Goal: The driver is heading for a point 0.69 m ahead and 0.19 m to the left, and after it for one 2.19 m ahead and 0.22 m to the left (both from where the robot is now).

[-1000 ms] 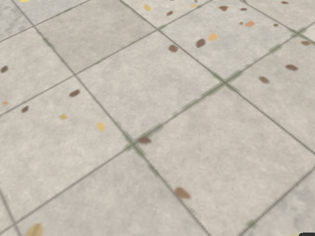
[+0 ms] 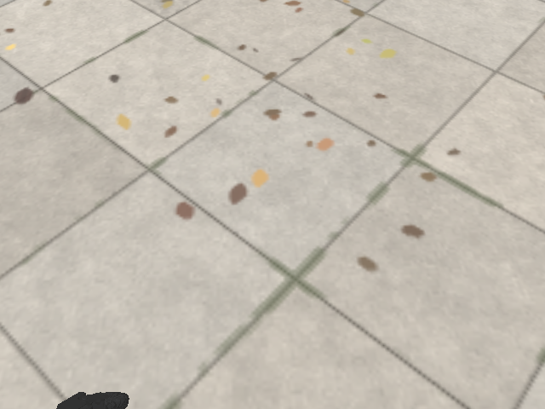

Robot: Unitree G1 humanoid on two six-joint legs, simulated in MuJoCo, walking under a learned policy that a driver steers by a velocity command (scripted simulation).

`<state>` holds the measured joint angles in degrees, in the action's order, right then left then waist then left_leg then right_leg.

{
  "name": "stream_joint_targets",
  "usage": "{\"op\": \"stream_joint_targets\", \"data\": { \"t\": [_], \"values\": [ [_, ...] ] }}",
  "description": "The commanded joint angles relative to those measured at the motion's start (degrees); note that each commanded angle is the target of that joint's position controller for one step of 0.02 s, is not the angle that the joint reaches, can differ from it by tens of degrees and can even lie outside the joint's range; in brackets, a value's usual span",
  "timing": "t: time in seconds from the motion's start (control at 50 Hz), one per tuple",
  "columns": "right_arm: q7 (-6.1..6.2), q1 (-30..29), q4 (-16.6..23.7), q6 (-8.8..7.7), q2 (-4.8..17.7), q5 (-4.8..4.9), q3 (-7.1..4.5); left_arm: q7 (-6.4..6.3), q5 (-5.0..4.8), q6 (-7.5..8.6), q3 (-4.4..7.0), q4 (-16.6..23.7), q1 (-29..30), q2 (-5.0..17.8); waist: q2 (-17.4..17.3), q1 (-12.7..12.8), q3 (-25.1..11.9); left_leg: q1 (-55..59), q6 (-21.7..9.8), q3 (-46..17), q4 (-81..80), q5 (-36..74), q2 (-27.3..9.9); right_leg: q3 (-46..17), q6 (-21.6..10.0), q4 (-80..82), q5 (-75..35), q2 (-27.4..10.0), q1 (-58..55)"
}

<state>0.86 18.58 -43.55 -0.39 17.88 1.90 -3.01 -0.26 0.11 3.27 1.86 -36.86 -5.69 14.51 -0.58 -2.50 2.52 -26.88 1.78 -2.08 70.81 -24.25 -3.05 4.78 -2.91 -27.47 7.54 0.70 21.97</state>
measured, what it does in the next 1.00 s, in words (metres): walks ahead, turning left: left foot, then right foot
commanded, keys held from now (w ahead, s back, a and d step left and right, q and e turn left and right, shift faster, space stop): w+q+shift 0.48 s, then w+shift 0.04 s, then w+e+shift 0.24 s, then e+shift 0.24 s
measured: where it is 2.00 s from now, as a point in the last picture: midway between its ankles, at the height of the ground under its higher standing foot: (125, 266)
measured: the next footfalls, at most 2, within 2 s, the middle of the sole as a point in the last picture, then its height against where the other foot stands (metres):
left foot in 0.38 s outside the picture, level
right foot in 0.82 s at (146, 305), level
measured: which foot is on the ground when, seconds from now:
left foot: up 0.00-0.36, down 0.38-0.80, up 0.82-1.00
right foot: down 0.00-0.38, up 0.40-0.80, down 0.82-1.00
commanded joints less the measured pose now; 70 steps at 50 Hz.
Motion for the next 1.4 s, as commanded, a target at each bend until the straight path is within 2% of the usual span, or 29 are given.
{"op": "stream_joint_targets", "data": {
  "t": [0.02,0.04,0.14,0.3,0.34,0.38,0.4,0.42,0.48,0.54,0.7,0.76,0.8,0.82,0.84,0.86,0.88,0.9,0.92,0.96,1.02,1.1,1.18,1.2,1.24,1.26,1.3,1.36,1.4],
  "values": [
    [0.23,3.7,4.9,0.39,2.5,-0.17,-1.16,-0.37,-0.31,2.20,3.16,0.8,-1.7,7.3,8.1,0.9,-3.9,-9.7,-0.4,-1.2,1.3,4.2,-6.0,-17.9,-8.3,21.1,23.4,-17.7,-8.0],
    [-2.41,0.1,6.0,1.56,2.6,-6.23,-0.83,-0.24,2.54,2.03,2.76,-1.4,-6.9,8.0,0.7,1.5,-3.4,-8.1,-1.9,0.8,-1.7,7.3,-4.6,-14.3,-7.6,21.7,20.9,-18.5,-4.1],
    [-5.49,-5.4,8.6,2.68,3.6,-3.60,-1.40,0.59,1.92,2.53,4.20,-2.7,-6.9,11.1,6.5,0.4,-2.5,-12.8,-2.8,0.1,-8.9,16.3,-5.3,-5.8,-4.7,23.3,24.4,-20.1,-7.7],
    [-6.61,-15.5,11.7,2.53,5.2,-3.55,-1.26,0.10,2.60,0.73,5.33,-4.6,-10.3,14.6,6.4,3.3,3.0,-7.1,-7.9,9.6,-26.9,7.3,-3.5,6.7,-0.9,21.9,25.5,-21.2,-17.6],
    [-5.71,-10.9,10.0,2.13,5.8,-3.40,-1.61,0.47,2.45,-0.41,5.40,-5.1,-10.9,15.6,5.5,1.4,1.7,0.5,-10.2,13.6,-29.9,2.6,1.1,10.1,-1.1,11.6,9.3,-20.8,-19.3],
    [-3.24,16.3,0.6,0.85,10.2,-3.21,-4.11,1.22,2.53,-1.26,4.08,-3.4,-8.1,13.1,-8.6,-11.3,-8.3,29.3,-13.7,6.0,-37.7,-5.9,6.1,15.3,1.0,-32.0,-17.0,-14.5,-4.0],
    [-2.47,12.3,1.5,0.88,18.0,-2.51,-5.12,2.05,3.01,-0.27,1.54,2.4,-5.9,4.0,-26.4,-5.3,-4.9,37.4,-19.3,-27.6,-52.5,-22.4,-7.1,8.8,5.1,-47.8,23.2,-3.7,24.2],
    [-2.16,9.5,4.9,0.33,17.4,-2.17,-4.98,2.00,4.19,0.63,1.58,5.5,2.1,7.1,-16.5,-7.2,-4.2,38.2,-21.0,-43.3,-61.1,-18.0,-11.0,-3.9,5.8,-54.4,22.8,-1.6,35.2],
    [-1.30,7.0,4.1,-0.81,13.3,-3.03,-4.02,1.92,3.91,1.87,1.38,2.9,-1.5,9.6,-1.1,-1.1,-1.9,28.9,-18.1,-28.2,-56.6,-1.4,-9.1,-6.6,4.3,-45.0,11.1,-8.4,27.9],
    [-1.20,3.7,4.0,-3.00,7.7,-2.42,-1.82,2.86,3.76,-0.73,0.78,1.0,-3.5,8.4,-1.6,2.1,-0.4,21.8,-16.8,-18.6,-61.2,6.2,-4.2,-4.6,5.1,-37.1,5.2,-8.8,21.0],
    [-1.36,9.1,-2.7,-6.29,7.0,-2.31,-0.67,3.96,0.51,-0.46,-1.43,3.3,9.9,4.3,-1.9,-0.9,5.0,27.9,-10.1,1.0,-70.9,46.8,-3.8,3.7,-2.1,-7.3,-15.0,-3.4,12.5],
    [0.09,6.9,-3.3,-5.80,10.8,-4.15,-1.52,3.24,0.19,-0.67,-0.04,-0.3,0.3,8.2,-5.5,4.9,-2.6,36.9,-6.6,5.7,-59.6,82.2,-6.5,4.9,-4.9,-8.4,-9.3,4.2,2.2],
    [1.16,2.8,-2.5,-4.11,11.7,-5.78,-2.14,2.48,0.69,-0.58,1.40,-7.4,-20.7,11.0,-5.5,14.0,-10.4,35.6,-4.8,7.7,-32.4,92.2,-6.0,5.1,-5.9,-8.7,-6.5,7.8,-13.9],
    [1.41,-0.7,-1.9,-3.85,11.5,-5.24,-2.08,1.81,1.20,-0.41,2.37,-10.7,-31.3,12.1,-2.8,19.7,-11.9,27.4,-3.7,9.4,-10.3,81.7,-2.0,0.3,-7.8,-3.1,-7.7,5.0,-24.2],
    [-0.03,3.5,1.3,-4.57,1.2,-3.91,0.14,1.27,2.36,-0.52,3.91,-11.2,-29.3,18.2,17.3,9.5,-12.2,-3.6,0.3,6.1,17.6,8.5,9.9,-25.9,-16.8,-7.4,-20.5,-10.8,-43.1],
    [0.01,6.5,2.6,-5.55,2.7,-2.53,0.79,1.75,0.84,-0.79,5.04,-8.9,-22.9,19.0,16.8,7.1,-23.3,-12.3,0.1,-3.8,28.5,-2.8,13.5,-52.2,-24.1,4.2,-23.9,-17.8,-48.2],
    [0.24,3.8,2.9,-6.08,4.9,-3.12,1.29,1.40,0.21,-0.91,5.18,-6.9,-17.2,16.8,6.3,5.5,-17.7,-13.1,-1.5,-6.5,25.1,3.3,8.4,-47.1,-22.8,6.3,-22.9,-16.8,-41.0],
    [-0.51,-3.7,7.4,-7.69,7.1,-1.98,1.12,2.02,-1.42,1.15,3.10,-3.0,-15.1,9.1,-1.0,6.5,-14.3,-10.5,-1.3,-10.7,20.5,0.3,7.2,-44.6,-19.7,9.7,-12.6,-13.9,-34.9],
    [-0.82,-7.1,8.2,-8.11,6.5,-1.54,0.95,2.45,-1.82,2.04,2.66,-3.4,-11.1,8.3,-5.5,2.9,-7.8,-10.0,-1.8,-8.9,14.7,1.4,5.5,-39.0,-18.1,11.7,-14.2,-11.1,-25.1],
    [-0.98,-8.8,9.7,-7.45,6.5,-2.68,0.79,1.83,-1.25,2.83,2.59,-2.4,-9.2,8.4,-4.6,0.0,-1.2,-6.7,-0.9,-7.7,5.8,2.4,3.4,-31.0,-16.9,13.7,-28.2,-7.2,-12.9],
    [-0.32,-12.3,12.7,-6.71,3.0,-4.57,1.81,0.14,-2.06,1.50,3.55,-2.3,-8.5,11.4,-2.8,-0.6,0.3,-1.1,2.1,-1.8,-16.9,6.7,5.8,-22.1,-12.9,11.1,-43.2,0.4,-2.0],
    [0.19,-18.3,15.1,-5.17,1.8,-2.27,1.65,-2.88,-3.14,-3.13,5.51,-3.7,-13.9,13.9,2.4,4.0,-8.7,9.9,3.7,-0.5,-37.2,25.2,12.7,-22.6,-1.7,4.0,-33.4,5.3,-1.7],
    [0.13,-18.7,15.6,-5.61,4.7,-1.74,-0.12,-3.92,-2.01,-4.77,5.39,-0.6,-9.5,9.7,7.3,2.7,-7.9,13.1,2.6,-6.7,-47.1,31.7,9.8,-29.7,0.9,-4.5,-14.9,5.3,-5.6],
    [0.43,-12.2,13.5,-5.95,4.9,-2.27,-0.58,-3.50,-1.87,-4.76,4.88,1.0,-6.5,8.1,5.8,-0.7,-11.4,20.5,0.8,-7.4,-52.7,38.8,6.4,-27.6,2.1,-13.7,-10.9,7.2,-6.2],
    [1.41,-7.2,14.1,-4.57,4.8,-4.97,0.22,-2.07,-0.25,-4.55,2.60,2.1,-18.4,2.3,-11.9,3.9,-23.5,44.7,-14.1,-31.5,-42.4,73.5,-18.7,-19.6,5.1,-40.9,39.4,13.6,9.8],
    [1.25,-9.7,13.0,-3.69,6.6,-3.76,-1.05,-0.35,-1.50,-4.50,3.25,2.2,-24.8,8.5,-17.3,7.4,-28.0,42.7,-21.8,-43.8,-45.3,52.0,-28.5,-17.5,6.3,-51.6,33.8,5.6,13.5],
    [1.98,-15.3,15.5,-2.31,0.7,-3.41,0.06,-0.67,-2.12,-6.37,5.36,1.2,-13.7,14.8,-2.3,3.6,-14.8,28.6,-16.2,-26.7,-48.9,27.2,-15.5,-12.9,9.0,-53.5,21.7,1.2,15.5],
    [1.87,-17.1,13.9,-0.95,3.8,-3.76,-0.92,-1.42,-1.70,-7.23,4.21,3.8,-10.0,10.4,-2.4,4.4,-6.2,12.9,-13.5,-13.8,-53.4,26.8,-8.2,-8.5,8.9,-45.6,16.8,-1.3,11.1],
    [1.82,-14.8,12.1,-0.85,4.6,-3.95,-1.66,-1.40,-1.56,-6.64,3.27,4.9,-9.2,7.5,-4.7,3.7,-8.0,14.7,-15.4,-10.7,-54.4,30.7,-9.2,-7.2,8.6,-41.5,16.4,-2.6,11.1]
  ]
}}
Keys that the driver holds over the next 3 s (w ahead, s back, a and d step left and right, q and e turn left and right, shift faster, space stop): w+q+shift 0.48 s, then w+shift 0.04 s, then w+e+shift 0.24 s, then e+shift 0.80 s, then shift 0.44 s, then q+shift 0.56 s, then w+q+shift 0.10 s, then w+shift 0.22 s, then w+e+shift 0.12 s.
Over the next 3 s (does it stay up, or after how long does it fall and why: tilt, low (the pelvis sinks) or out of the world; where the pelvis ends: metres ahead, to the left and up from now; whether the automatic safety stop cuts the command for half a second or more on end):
stays up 1.00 0.48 0.00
